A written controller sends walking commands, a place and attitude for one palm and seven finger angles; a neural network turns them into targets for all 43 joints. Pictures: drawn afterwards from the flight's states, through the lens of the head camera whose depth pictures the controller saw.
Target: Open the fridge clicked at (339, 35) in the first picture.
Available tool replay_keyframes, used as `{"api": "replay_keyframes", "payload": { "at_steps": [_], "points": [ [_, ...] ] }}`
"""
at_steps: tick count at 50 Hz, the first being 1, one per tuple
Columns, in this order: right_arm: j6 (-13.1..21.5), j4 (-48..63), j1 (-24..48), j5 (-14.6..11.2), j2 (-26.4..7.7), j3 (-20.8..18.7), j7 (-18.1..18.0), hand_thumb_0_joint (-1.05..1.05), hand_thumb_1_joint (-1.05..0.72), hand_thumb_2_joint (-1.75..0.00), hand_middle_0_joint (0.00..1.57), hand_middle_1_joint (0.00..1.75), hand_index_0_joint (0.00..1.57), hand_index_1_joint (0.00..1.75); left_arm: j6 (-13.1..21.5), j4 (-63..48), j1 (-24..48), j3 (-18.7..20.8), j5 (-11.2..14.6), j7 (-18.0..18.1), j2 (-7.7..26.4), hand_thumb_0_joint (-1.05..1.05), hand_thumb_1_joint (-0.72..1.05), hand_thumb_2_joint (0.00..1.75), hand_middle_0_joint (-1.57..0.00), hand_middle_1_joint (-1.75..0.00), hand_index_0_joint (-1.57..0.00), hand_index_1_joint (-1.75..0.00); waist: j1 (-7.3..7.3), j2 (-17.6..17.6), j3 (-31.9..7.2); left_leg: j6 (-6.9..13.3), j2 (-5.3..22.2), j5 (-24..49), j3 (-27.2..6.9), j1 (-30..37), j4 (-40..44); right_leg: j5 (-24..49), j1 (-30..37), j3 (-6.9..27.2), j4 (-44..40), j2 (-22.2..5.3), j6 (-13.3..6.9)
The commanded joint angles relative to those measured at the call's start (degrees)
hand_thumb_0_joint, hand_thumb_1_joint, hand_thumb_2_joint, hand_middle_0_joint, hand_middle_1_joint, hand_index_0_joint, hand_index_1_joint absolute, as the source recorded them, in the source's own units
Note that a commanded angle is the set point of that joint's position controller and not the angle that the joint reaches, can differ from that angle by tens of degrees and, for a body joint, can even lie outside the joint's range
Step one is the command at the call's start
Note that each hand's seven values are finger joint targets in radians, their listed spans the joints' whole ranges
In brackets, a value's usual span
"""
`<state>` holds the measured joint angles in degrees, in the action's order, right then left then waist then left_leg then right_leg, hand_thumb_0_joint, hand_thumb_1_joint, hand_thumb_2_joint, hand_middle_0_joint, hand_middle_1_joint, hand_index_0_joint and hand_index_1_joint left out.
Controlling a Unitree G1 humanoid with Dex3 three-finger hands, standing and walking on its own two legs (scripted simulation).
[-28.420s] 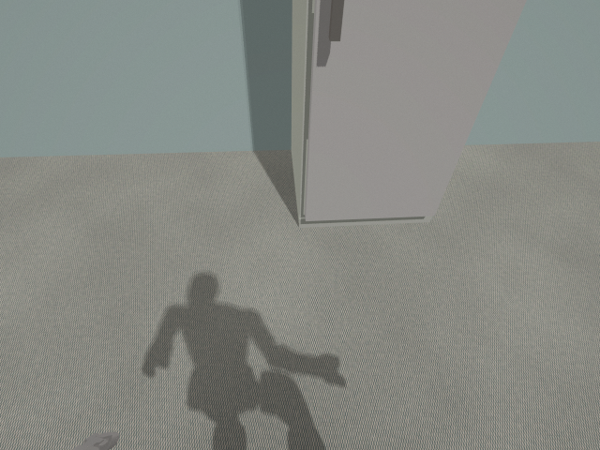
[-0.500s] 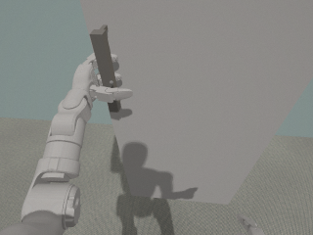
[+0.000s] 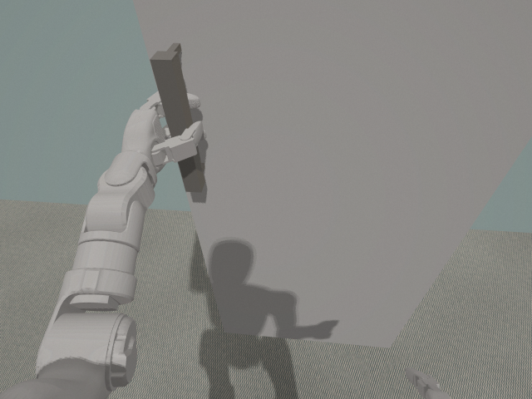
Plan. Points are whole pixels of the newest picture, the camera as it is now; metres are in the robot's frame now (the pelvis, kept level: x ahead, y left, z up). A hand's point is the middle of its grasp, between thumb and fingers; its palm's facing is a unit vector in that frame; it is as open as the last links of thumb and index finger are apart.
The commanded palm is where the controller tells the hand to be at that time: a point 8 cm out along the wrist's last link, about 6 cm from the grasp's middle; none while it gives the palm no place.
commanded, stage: grip the handle and tug to test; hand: left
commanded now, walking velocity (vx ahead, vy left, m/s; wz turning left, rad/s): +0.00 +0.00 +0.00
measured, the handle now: (186, 124) +0.47 +0.15 +0.20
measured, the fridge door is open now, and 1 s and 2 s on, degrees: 0 0 1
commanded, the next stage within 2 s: pull the door a little, standing still in 0.64 s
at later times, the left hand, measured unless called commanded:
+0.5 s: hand (189, 141) +0.41 +0.13 +0.21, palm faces -0.02 -1.00 +0.00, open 6.3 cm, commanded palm +0.36 +0.18 +0.21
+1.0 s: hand (189, 145) +0.41 +0.13 +0.21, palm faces -0.03 -1.00 -0.03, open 6.5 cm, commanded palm +0.35 +0.18 +0.21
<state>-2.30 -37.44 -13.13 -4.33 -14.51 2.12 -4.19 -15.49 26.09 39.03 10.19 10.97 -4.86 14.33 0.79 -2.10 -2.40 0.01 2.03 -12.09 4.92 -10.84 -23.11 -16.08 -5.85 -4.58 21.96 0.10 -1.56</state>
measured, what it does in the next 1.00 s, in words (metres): shifts its weight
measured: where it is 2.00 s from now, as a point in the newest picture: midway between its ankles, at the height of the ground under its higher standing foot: outside the picture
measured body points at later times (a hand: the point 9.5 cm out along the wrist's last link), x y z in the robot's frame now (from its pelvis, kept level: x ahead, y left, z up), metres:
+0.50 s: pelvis +0.01 +0.00 +0.00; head -0.01 -0.02 +0.45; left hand +0.41 +0.18 +0.21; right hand +0.15 -0.25 -0.10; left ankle +0.00 +0.12 -0.74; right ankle -0.05 -0.10 -0.74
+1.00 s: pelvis +0.06 -0.01 +0.00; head +0.05 -0.03 +0.45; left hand +0.40 +0.18 +0.21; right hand +0.24 -0.24 -0.09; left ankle +0.00 +0.13 -0.74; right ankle -0.04 -0.09 -0.74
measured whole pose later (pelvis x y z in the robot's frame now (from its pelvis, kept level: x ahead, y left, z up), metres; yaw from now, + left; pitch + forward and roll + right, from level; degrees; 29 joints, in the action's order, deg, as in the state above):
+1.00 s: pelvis +0.06 -0.01 +0.00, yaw -3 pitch +3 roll +1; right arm -3.7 -33.6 -8.3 -3.7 -14.3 2.2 -2.4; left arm -25.5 -7.4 16.9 12.4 13.1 -5.3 13.5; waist -0.9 -2.8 -5.2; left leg 0.0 1.6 -14.1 3.5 -8.3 -22.9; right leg -17.3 -4.8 -2.3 22.8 0.3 -1.0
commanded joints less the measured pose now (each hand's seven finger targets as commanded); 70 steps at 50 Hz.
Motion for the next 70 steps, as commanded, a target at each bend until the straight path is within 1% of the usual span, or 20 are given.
{"api": "replay_keyframes", "payload": {
  "at_steps": [1, 15, 20, 26, 35, 37, 40, 42, 48, 51, 56, 60, 61, 62, 63, 65, 67, 68, 69, 70],
  "points": [
    [2.87, 8.53, 6.3, 0.06, -6.65, -2.37, -0.39, 0.0, -0.9, -0.9, 0.2, 0.3, 0.2, 0.3, 3.26, -12.55, 27.22, 1.45, 0.71, -0.73, 8.75, 0.0, 0.9, 0.9, -0.45, -1.4, -0.45, -1.4, -0.15, 4.1, -15.02, 3.26, -1.95, 16.92, -3.07, 10.63, -0.65, 25.16, -1.09, 2.71, -1.87, 0.7, 0.79],
    [2.7, 9.26, 6.86, 0.11, -6.42, -2.31, -0.08, 0.0, -0.9, -0.9, 0.2, 0.3, 0.2, 0.3, 3.32, -15.07, 24.84, 1.53, 0.97, -0.92, 8.32, 0.0, 0.9, 0.9, -0.45, -1.4, -0.45, -1.4, -0.77, 3.01, -16.76, 3.05, -1.84, 19.07, -3.08, 11.48, -0.74, 27.18, 0.3, 2.54, -1.46, 0.58, 0.61],
    [2.31, 10.57, 8.0, 0.15, -6.54, -2.24, 0.26, 0.0, -0.9, -0.9, 0.2, 0.3, 0.2, 0.3, 3.11, -19.42, 18.81, 4.64, 1.33, -1.23, 11.2, 0.0, 0.9, 0.9, -0.45, -1.4, -0.45, -1.4, -2.29, 3.85, -18.06, 3.09, -1.89, 21.27, -2.63, 10.9, -0.48, 30.99, 3.42, 2.71, -0.86, 0.4, 0.61],
    [2.04, 12.4, 9.68, -0.03, -6.12, -2.35, 0.91, 0.0, -0.9, -0.9, 0.2, 0.3, 0.2, 0.3, 1.72, -27.88, 10.93, 3.38, 1.62, -1.61, 8.6, 0.0, 0.9, 0.9, -0.45, -1.4, -0.45, -1.4, -2.96, 2.91, -18.69, 2.85, -1.56, 25.63, -2.21, 12.44, -0.88, 35.06, 4.29, 2.37, 0.04, 0.55, 0.62],
    [1.29, 15.2, 11.59, 0.1, -5.79, -2.24, 2.11, 0.0, -0.9, -0.9, 0.2, 0.3, 0.2, 0.3, -1.5, -44.91, -6.95, 6.36, 2.22, -2.07, 10.71, 0.0, 0.9, 0.9, -0.45, -1.4, -0.45, -1.4, -5.06, 1.29, -21.15, 2.91, -1.14, 36.46, -1.79, 13.02, -1.98, 44.34, 7.58, 2.34, 2.11, 0.05, 0.93],
    [1.45, 15.31, 11.9, 0.16, -5.63, -2.2, 2.21, 0.0, -0.9, -0.9, 0.2, 0.3, 0.2, 0.3, -2.76, -47.42, -7.99, 6.05, 2.35, -2.21, 10.35, 0.0, 0.9, 0.9, -0.45, -1.4, -0.45, -1.4, -4.85, 1.61, -20.72, 2.81, -1.1, 36.26, -1.93, 13.11, -2.14, 44.66, 6.99, 2.34, 2.26, 0.17, 1.13],
    [1.78, 13.74, 12.26, 0.26, -5.74, -2.08, 1.75, 0.0, -0.9, -0.9, 0.2, 0.3, 0.2, 0.3, -3.76, -46.95, 1.82, 5.26, 2.21, -1.72, 11.0, 0.0, 0.9, 0.9, -0.45, -1.4, -0.45, -1.4, -3.29, 0.43, -18.79, 2.68, -1.51, 33.0, -2.14, 13.26, -2.0, 41.76, 5.02, 2.44, 1.25, 0.54, 0.9],
    [2.27, 12.71, 11.77, 0.36, -5.65, -2.08, 1.49, 0.0, -0.9, -0.9, 0.2, 0.3, 0.2, 0.3, -4.85, -44.16, 3.06, 4.77, 2.12, -1.24, 9.92, 0.0, 0.9, 0.9, -0.45, -1.4, -0.45, -1.4, -2.78, 0.89, -17.56, 2.59, -1.55, 32.35, -2.55, 13.29, -2.2, 40.59, 3.76, 2.26, 1.2, 0.76, 0.92],
    [1.8, 14.03, 12.11, 0.73, -5.19, -1.93, 1.74, 0.0, -0.9, -0.9, 0.2, 0.3, 0.2, 0.3, -6.88, -50.31, -8.63, 5.43, 2.46, -1.96, 9.33, 0.0, 0.9, 0.9, -0.45, -1.4, -0.45, -1.4, -4.4, 2.1, -21.65, 2.87, -2.37, 39.81, -2.02, 12.34, -4.27, 54.81, 8.39, 1.96, 4.56, -0.75, 2.45],
    [1.76, 14.96, 13.47, 0.79, -4.52, -1.69, 1.84, 0.0, -0.9, -0.9, 0.2, 0.3, 0.2, 0.3, -6.52, -55.17, -13.57, 5.05, 2.84, -2.48, 8.89, 0.0, 0.9, 0.9, -0.45, -1.4, -0.45, -1.4, -4.91, 3.69, -20.96, 2.96, -2.08, 37.58, -2.61, 11.47, -3.26, 51.25, 7.95, 1.82, 4.48, -0.61, 2.06],
    [2.21, 15.92, 14.72, 0.86, -3.87, -1.23, 2.48, 0.0, -0.9, -0.9, 0.2, 0.3, 0.2, 0.3, -4.4, -64.77, -23.87, 6.51, 3.99, -3.1, 9.26, 0.0, 0.9, 0.9, -0.45, -1.4, -0.45, -1.4, -5.39, 0.41, -15.56, 2.29, -1.33, 32.9, -3.92, 10.38, -2.22, 40.25, 3.98, 1.85, 2.58, 0.3, 0.89],
    [2.72, 17.07, 13.99, 1.26, -3.5, -1.29, 3.45, 0.0, -0.9, -0.9, 0.2, 0.3, 0.2, 0.3, -4.13, -74.17, -36.85, 9.26, 5.3, -4.06, 10.28, 0.0, 0.9, 0.9, -0.45, -1.4, -0.45, -1.4, -5.96, -0.68, -16.14, 2.18, -1.08, 41.39, -3.84, 9.11, -4.66, 52.48, 6.03, 1.93, 4.74, -0.73, 2.19],
    [2.8, 16.72, 13.51, 1.39, -3.73, -1.45, 3.43, 0.0, -0.9, -0.9, 0.2, 0.3, 0.2, 0.3, -4.57, -73.66, -38.34, 12.84, 5.66, -4.11, 12.99, 0.0, 0.9, 0.9, -0.45, -1.4, -0.45, -1.4, -6.15, 1.54, -16.74, 2.11, -1.13, 40.85, -3.59, 8.53, -5.17, 55.66, 6.71, 1.81, 5.08, -0.86, 2.71],
    [2.54, 17.34, 10.4, 2.57, -6.77, -1.4, 1.98, 0.0, -0.9, -0.9, 0.2, 0.3, 0.2, 0.3, 5.96, -71.23, -15.25, 14.34, -3.78, 3.44, 23.52, 0.0, 0.9, 0.9, -0.45, -1.4, -0.45, -1.4, -1.27, 0.9, -8.58, 2.3, -1.19, 39.4, -0.82, 5.27, -12.14, 63.54, 2.05, 5.82, 5.01, -0.57, 2.82],
    [2.12, 15.5, 8.81, 3.27, -6.01, -2.54, 1.58, 0.0, -0.9, -0.9, 0.2, 0.3, 0.2, 0.3, 9.53, -57.74, -27.95, 10.81, -3.66, 5.78, 14.55, 0.0, 0.9, 0.9, -0.45, -1.4, -0.45, -1.4, -1.78, 6.61, -9.46, 1.96, -2.13, 30.44, -1.56, -3.36, -15.89, 69.41, 9.36, 3.99, 8.15, -1.92, 1.85],
    [2.56, 17.07, 10.95, 3.21, -5.53, -2.38, 0.91, 0.0, -0.9, -0.9, 0.2, 0.3, 0.2, 0.3, 13.86, -57.28, -38.11, 9.36, -4.6, 6.9, 13.28, 0.0, 0.9, 0.9, -0.45, -1.4, -0.45, -1.4, -4.75, 11.64, -7.74, 0.96, -4.18, 6.13, -2.51, -21.6, -16.68, 77.5, 21.74, 7.55, 11.04, -6.24, -0.08],
    [3.23, 17.77, 10.61, 3.49, -4.13, -1.93, 0.23, 0.0, -0.9, -0.9, 0.2, 0.3, 0.2, 0.3, 18.61, -62.76, -35.86, 8.88, -4.9, 7.48, 13.65, 0.0, 0.9, 0.9, -0.45, -1.4, -0.45, -1.4, -5.36, 8.9, -5.22, 1.13, -4.69, 1.92, -2.51, -27.26, -13.04, 80.52, 24.22, 8.31, 15.99, -7.33, -0.75],
    [3.68, 17.27, 9.39, 3.66, -3.97, -2.13, 0.14, 0.0, -0.9, -0.9, 0.2, 0.3, 0.2, 0.3, 20.68, -64.45, -35.34, 8.79, -4.74, 7.79, 13.3, 0.0, 0.9, 0.9, -0.45, -1.4, -0.45, -1.4, -4.55, 6.72, -5.34, 1.33, -4.44, 6.21, -1.1, -23.19, -6.64, 81.86, 21.55, 7.15, 19.58, -5.96, 0.32],
    [3.86, 16.25, 8.29, 3.74, -4.69, -2.74, -0.17, 0.0, -0.9, -0.9, 0.2, 0.3, 0.2, 0.3, 22.17, -67.84, -33.83, 9.42, -4.33, 8.15, 14.71, 0.0, 0.9, 0.9, -0.45, -1.4, -0.45, -1.4, -2.56, 2.36, -8.69, 2.09, -2.86, 20.56, -0.57, -7.35, 2.65, 75.69, 11.5, 3.28, 24.63, -2.77, 2.63],
    [3.13, 15.89, 7.11, 3.65, -5.3, -3.34, 0.17, 0.0, -0.9, -0.9, 0.2, 0.3, 0.2, 0.3, 22.42, -70.11, -34.16, 6.61, -3.69, 8.35, 11.17, 0.0, 0.9, 0.9, -0.45, -1.4, -0.45, -1.4, 0.0, -5.39, -12.79, 4.64, 2.84, 60.71, -5.41, 16.54, 6.61, 45.52, -7.72, 0.47, 35.26, 2.84, 5.72]
  ]
}}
